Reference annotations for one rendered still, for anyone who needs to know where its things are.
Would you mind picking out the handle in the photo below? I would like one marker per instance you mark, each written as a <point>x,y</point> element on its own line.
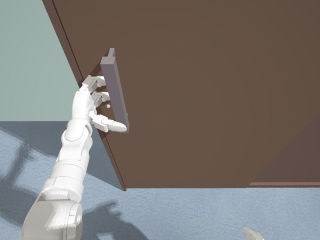
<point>112,80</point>

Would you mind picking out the left robot forearm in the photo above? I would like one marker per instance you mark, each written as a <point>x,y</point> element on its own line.
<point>66,180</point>

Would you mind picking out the wardrobe door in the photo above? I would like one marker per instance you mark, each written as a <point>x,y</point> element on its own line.
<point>214,90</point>
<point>299,161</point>

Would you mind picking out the left robot hand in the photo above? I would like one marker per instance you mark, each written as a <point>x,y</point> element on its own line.
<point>84,103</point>

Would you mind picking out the right robot hand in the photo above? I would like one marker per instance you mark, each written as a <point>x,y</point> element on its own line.
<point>251,235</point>

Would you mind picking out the robot left upper arm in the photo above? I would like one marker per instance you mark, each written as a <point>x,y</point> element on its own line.
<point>54,220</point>

